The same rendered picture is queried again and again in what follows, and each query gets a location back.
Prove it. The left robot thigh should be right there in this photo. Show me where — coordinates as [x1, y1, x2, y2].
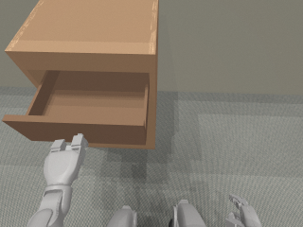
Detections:
[106, 208, 137, 227]

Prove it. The robot left hand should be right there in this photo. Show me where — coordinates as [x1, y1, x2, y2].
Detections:
[44, 134, 89, 186]

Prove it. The robot right hand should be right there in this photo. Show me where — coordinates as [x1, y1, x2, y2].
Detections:
[225, 194, 262, 227]

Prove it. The drawer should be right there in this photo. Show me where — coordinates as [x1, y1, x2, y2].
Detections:
[2, 70, 150, 146]

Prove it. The robot right shin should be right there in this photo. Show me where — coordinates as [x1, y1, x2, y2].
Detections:
[178, 200, 188, 204]

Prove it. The left robot forearm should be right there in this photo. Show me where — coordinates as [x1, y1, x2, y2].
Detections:
[27, 183, 73, 227]

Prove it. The cabinet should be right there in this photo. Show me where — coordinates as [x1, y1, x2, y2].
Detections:
[5, 0, 159, 149]

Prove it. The handle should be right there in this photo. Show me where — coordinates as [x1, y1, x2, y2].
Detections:
[65, 133, 86, 166]

